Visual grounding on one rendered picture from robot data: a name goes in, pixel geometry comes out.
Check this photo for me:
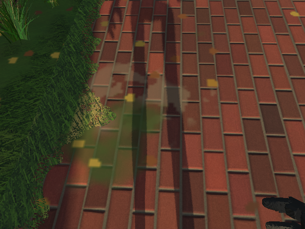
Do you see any robot right hand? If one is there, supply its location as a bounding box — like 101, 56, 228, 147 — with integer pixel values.
262, 197, 305, 229

